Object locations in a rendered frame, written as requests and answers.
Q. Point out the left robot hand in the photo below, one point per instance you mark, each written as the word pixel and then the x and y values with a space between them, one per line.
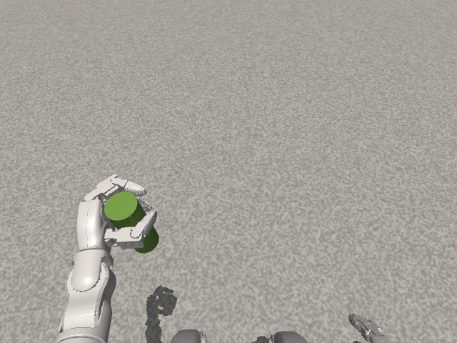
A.
pixel 95 230

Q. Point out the left robot arm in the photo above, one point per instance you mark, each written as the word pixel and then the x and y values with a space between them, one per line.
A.
pixel 89 287

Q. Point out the can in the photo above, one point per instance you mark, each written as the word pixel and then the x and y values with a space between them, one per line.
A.
pixel 124 210

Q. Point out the right robot hand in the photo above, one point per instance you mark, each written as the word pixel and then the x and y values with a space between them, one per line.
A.
pixel 369 330

